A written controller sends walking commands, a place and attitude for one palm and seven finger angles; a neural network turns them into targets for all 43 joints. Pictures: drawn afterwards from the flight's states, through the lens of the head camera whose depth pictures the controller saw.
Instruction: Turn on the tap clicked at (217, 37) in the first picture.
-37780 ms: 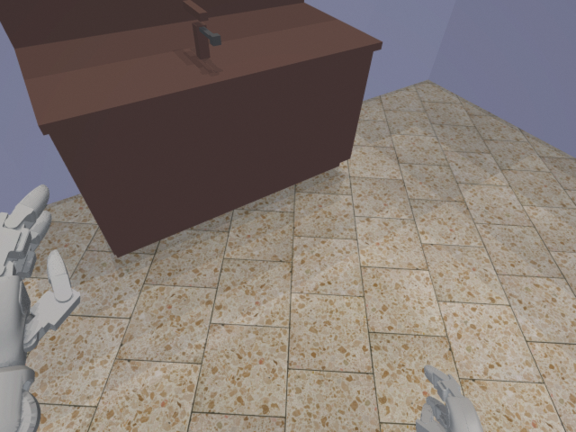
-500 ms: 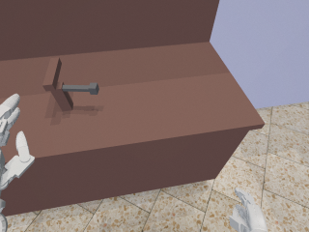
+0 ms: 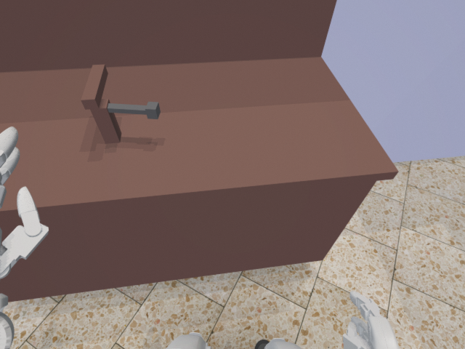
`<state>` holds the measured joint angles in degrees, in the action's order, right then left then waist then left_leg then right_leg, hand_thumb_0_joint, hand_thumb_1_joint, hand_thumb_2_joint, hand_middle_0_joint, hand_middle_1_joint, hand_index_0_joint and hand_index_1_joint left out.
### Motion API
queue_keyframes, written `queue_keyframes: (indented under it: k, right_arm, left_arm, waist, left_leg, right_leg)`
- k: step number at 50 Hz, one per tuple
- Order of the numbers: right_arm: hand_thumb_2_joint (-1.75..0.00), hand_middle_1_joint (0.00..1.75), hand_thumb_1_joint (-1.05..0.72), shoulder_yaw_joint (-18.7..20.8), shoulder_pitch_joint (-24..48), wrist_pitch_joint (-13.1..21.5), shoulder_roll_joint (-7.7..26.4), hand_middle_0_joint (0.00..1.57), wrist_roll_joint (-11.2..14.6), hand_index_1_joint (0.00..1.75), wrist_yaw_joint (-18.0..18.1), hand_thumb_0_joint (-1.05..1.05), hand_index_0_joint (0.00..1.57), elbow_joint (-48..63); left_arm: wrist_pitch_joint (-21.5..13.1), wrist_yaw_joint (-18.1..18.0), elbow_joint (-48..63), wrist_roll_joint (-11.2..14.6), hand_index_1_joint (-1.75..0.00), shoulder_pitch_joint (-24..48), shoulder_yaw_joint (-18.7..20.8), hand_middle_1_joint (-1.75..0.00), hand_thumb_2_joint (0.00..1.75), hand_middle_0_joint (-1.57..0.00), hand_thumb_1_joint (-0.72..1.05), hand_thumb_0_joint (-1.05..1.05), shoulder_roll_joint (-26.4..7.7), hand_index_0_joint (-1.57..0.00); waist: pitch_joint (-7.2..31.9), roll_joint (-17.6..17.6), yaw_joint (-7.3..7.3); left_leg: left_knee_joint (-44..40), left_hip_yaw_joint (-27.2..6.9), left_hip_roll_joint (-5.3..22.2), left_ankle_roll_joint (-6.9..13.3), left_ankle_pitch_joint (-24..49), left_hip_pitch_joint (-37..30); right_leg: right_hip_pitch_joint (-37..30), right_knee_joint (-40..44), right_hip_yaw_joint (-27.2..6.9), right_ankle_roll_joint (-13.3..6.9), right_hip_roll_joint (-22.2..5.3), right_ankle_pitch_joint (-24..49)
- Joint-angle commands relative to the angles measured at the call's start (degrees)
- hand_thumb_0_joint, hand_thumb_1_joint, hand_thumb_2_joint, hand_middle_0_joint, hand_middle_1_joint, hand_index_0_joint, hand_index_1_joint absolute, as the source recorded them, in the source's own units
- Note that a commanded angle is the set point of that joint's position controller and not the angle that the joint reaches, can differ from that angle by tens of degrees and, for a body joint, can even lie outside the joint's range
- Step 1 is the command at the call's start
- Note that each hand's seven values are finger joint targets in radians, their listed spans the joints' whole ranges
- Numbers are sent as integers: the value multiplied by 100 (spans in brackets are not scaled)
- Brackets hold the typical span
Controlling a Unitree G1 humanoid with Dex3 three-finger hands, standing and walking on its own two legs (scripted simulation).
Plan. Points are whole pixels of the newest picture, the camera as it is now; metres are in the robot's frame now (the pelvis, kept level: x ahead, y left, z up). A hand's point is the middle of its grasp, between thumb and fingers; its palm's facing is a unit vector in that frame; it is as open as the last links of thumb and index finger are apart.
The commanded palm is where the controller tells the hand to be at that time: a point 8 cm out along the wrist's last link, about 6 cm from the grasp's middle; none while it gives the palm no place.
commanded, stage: step back with the hand held close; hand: left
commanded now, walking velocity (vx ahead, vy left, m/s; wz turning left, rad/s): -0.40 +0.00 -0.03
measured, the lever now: (153, 110) +0.59 +0.23 +0.06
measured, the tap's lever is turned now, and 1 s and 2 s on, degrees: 78 78 78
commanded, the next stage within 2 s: stop stepping back and stand still in 0.52 s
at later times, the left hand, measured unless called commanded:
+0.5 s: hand (75, 291) +0.15 +0.17 +0.19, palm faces +0.31 -0.87 -0.38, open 7.4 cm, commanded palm +0.09 +0.23 +0.20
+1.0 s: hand out of the picture +0.05 +0.15 +0.18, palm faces +0.32 -0.84 -0.44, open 7.4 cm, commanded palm +0.00 +0.20 +0.20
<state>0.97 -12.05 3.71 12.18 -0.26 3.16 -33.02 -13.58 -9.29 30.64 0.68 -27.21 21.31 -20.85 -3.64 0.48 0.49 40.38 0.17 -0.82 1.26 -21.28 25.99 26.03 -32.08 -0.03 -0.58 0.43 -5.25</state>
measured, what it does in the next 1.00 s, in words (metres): walks backwards: right foot, then left foot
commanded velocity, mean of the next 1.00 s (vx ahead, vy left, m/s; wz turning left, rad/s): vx -0.16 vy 0.03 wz -0.02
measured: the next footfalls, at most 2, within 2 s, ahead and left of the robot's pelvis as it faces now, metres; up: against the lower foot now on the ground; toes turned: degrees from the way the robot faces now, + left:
right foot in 0.36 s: -0.13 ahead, -0.16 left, +0.00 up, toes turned -3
left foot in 0.64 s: -0.10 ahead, +0.07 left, +0.00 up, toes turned +0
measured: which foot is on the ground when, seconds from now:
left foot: down 0.00-0.38, up 0.40-0.62, down 0.64-0.88, up 0.90-1.00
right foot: down 0.00-0.10, up 0.12-0.34, down 0.36-1.00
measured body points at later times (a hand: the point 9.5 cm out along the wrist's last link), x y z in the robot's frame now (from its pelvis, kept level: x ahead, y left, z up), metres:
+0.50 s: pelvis -0.08 -0.04 +0.02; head -0.04 -0.04 +0.47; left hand +0.12 +0.21 +0.21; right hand +0.09 -0.26 -0.07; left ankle -0.07 +0.08 -0.63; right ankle -0.12 -0.14 -0.72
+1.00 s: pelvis -0.18 -0.07 +0.02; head -0.17 -0.09 +0.47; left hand +0.02 +0.20 +0.20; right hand -0.07 -0.33 -0.09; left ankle -0.19 +0.07 -0.67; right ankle -0.10 -0.13 -0.72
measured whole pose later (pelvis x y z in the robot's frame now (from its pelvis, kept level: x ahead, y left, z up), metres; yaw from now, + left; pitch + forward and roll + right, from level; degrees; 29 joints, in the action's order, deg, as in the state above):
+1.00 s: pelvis -0.18 -0.07 +0.02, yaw -4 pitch -1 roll +3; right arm 1.6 -15.2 3.2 12.6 0.9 3.5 -37.6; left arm -8.6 -8.6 26.7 2.2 -30.3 19.2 -20.5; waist -0.9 0.9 -0.2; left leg 49.1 1.6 -0.7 0.8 -23.3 20.0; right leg 18.6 -26.5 2.5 -5.4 2.0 -7.9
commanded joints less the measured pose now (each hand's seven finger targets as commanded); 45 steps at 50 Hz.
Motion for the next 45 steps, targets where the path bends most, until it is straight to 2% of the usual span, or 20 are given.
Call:
queue_keyframes:
  k: [1, 4, 6, 9, 11, 14, 16, 17, 19, 20, 21, 24, 26, 30, 33, 36, 38, 41, 43, 45]
  right_arm:
    - [-90, 30, -90, 235, 383, 253, 650, 20, -16, 30, -15, 0, 20, 751]
    - [-90, 30, -90, 220, 485, 244, 746, 20, -1, 30, 57, 0, 20, 897]
    - [-90, 30, -90, 282, 595, 365, 782, 20, -42, 30, 93, 0, 20, 944]
    - [-90, 30, -90, 483, 480, 548, 653, 20, -32, 30, 31, 0, 20, 708]
    - [-90, 30, -90, 499, 569, 580, 681, 20, 47, 30, -31, 0, 20, 700]
    - [-90, 30, -90, 202, 594, 621, 554, 20, 1, 30, -27, 0, 20, 483]
    - [-90, 30, -90, 193, 574, 651, 579, 20, -25, 30, 1, 0, 20, 391]
    - [-90, 30, -90, 206, 539, 658, 503, 20, 3, 30, -4, 0, 20, 358]
    - [-90, 30, -90, 169, 722, 636, 304, 20, 85, 30, 53, 0, 20, 469]
    - [-90, 30, -90, 281, 856, 658, 483, 20, 147, 30, 83, 0, 20, 512]
    - [-90, 30, -90, 350, 894, 671, 496, 20, 146, 30, 52, 0, 20, 596]
    - [-90, 30, -90, -129, 1064, 348, 110, 20, 61, 30, 56, 0, 20, 725]
    - [-90, 30, -90, -101, 1136, 260, 160, 20, 66, 30, 97, 0, 20, 721]
    - [-90, 30, -90, 166, 617, 102, 489, 20, 152, 30, 151, 0, 20, 827]
    - [-90, 30, -90, 395, 452, 211, 783, 20, 275, 30, 29, 0, 20, 1012]
    - [-90, 30, -90, 325, 316, 428, 713, 20, 134, 30, -70, 0, 20, 1044]
    - [-90, 30, -90, 263, 403, 445, 730, 20, 180, 30, -81, 0, 20, 994]
    - [-90, 30, -90, 249, 518, 432, 811, 20, 230, 30, -1, 0, 20, 997]
    - [-90, 30, -90, 307, 462, 425, 781, 20, 185, 30, 31, 0, 20, 919]
    - [-90, 30, -90, 380, 329, 374, 737, 20, 167, 30, 77, 0, 20, 674]
  left_arm:
    - [-226, -175, 1253, 77, -30, 411, 552, -30, 90, -20, 90, 0, -1137, -20]
    - [-302, -191, 1495, 54, -30, 256, 605, -30, 90, -20, 90, 0, -1075, -20]
    - [-352, -218, 1723, -119, -30, 396, 977, -30, 90, -20, 90, 0, -1259, -20]
    - [-311, -210, 1609, 44, -30, 405, 1000, -30, 90, -20, 90, 0, -1201, -20]
    - [-132, -196, 1100, 227, -30, -156, 899, -30, 90, -20, 90, 0, -927, -20]
    - [-42, -98, 1145, 276, -30, 292, 325, -30, 90, -20, 90, 0, -547, -20]
    - [-16, -41, 1207, 177, -30, 738, 171, -30, 90, -20, 90, 0, -590, -20]
    - [-88, 10, 1271, 148, -30, 989, 42, -30, 90, -20, 90, 0, -554, -20]
    - [-251, 5, 1471, 106, -30, 1315, 250, -30, 90, -20, 90, 0, -1227, -20]
    - [-271, 30, 1353, 125, -30, 1245, 274, -30, 90, -20, 90, 0, -1232, -20]
    - [-193, 68, 1275, 118, -30, 874, 616, -30, 90, -20, 90, 0, -1430, -20]
    - [-246, 96, 1113, 164, -30, 224, 629, -30, 90, -20, 90, 0, -1116, -20]
    - [-281, 38, 1043, 233, -30, 298, 669, -30, 90, -20, 90, 0, -1071, -20]
    - [-239, -24, 1368, 274, -30, 103, 722, -30, 90, -20, 90, 0, -1060, -20]
    - [-153, -7, 1521, 233, -30, -543, 657, -30, 90, -20, 90, 0, -1022, -20]
    - [-51, 50, 1857, 277, -30, -845, 902, -30, 90, -20, 90, 0, -1232, -20]
    - [65, -13, 1818, 188, -30, -583, 768, -30, 90, -20, 90, 0, -1146, -20]
    - [175, -93, 1456, 183, -30, -487, 785, -30, 90, -20, 90, 0, -1201, -20]
    - [157, -89, 992, 174, -30, -383, 703, -30, 90, -20, 90, 0, -1166, -20]
    - [169, -67, 752, 165, -30, -142, 517, -30, 90, -20, 90, 0, -1082, -20]
  waist:
    - [928, 574, -150]
    - [780, -683, -143]
    - [1010, -2245, -77]
    - [1285, -852, -13]
    - [1323, -1225, 64]
    - [939, -1740, -24]
    - [913, -1428, 35]
    - [1058, -870, 53]
    - [1025, 1783, 115]
    - [884, 2065, 201]
    - [1135, 2162, 228]
    - [1079, 238, 43]
    - [1064, 260, -9]
    - [1787, 455, -210]
    - [1840, -1325, -38]
    - [1609, -1942, -90]
    - [1208, -1423, -181]
    - [949, -526, -75]
    - [692, 672, -149]
    - [477, 1048, -150]
  left_leg:
    - [-89, -407, 252, 31, -486, -726]
    - [-1650, -1304, 873, 382, -1522, 175]
    - [-3367, -2529, 2024, 928, -2672, 1946]
    - [-2529, -1674, 1989, 767, -345, -217]
    - [-2492, -1032, 1766, 559, -606, -694]
    - [-2660, -1096, 1705, 382, -410, -905]
    - [-2135, -696, 1361, 108, -85, -1183]
    - [-1328, -291, 1034, -102, 50, -1486]
    - [2087, 508, -48, -464, -823, -486]
    - [3331, 63, -277, -400, -1145, 347]
    - [3749, -232, -245, -388, -1195, 565]
    - [2275, 109, 40, -349, -845, 839]
    - [769, 244, 46, -341, -784, 443]
    - [-1919, 300, 218, -323, 1541, -1220]
    - [-1491, -798, 1923, 364, 7008, -3827]
    - [-1622, -739, 1511, 382, 6034, -3328]
    - [-1682, -571, 1422, 324, 5025, -2572]
    - [-1558, -329, 1030, 218, 1270, -783]
    - [-498, 16, 255, 21, -662, -420]
    - [1275, -45, 62, -46, -530, -636]
  right_leg:
    - [212, 1463, -1456, -533, -1393, -1669]
    - [-164, 144, -637, -56, -455, -2007]
    - [-1792, -2863, -116, 277, 444, -1414]
    - [-32, -3670, -432, 170, 297, -2108]
    - [-169, -2954, -135, 153, 240, -2266]
    - [-446, -720, -128, 46, 159, -2324]
    - [-762, 885, 34, -3, 218, -1575]
    - [-676, 1820, -29, -99, -32, -914]
    - [-469, 2221, -1975, -792, -1832, 1462]
    - [-770, 1722, -1740, -810, -1897, 3275]
    - [-1035, 1150, -1492, -745, -1785, 4353]
    - [-2241, 633, -921, -746, -1478, 4669]
    - [-2464, 405, -1020, -769, -1402, 4976]
    - [-2568, -48, -1080, -456, -1183, 3902]
    - [324, -1058, -372, 61, -45, -1980]
    - [245, -875, -93, 72, 8, -2095]
    - [-436, -172, 55, 83, -59, -1380]
    - [-2210, 1011, -76, 114, -186, -388]
    - [-1492, 1903, -1666, -275, -1108, -1966]
    - [-368, 2801, -2712, -477, -1787, -3769]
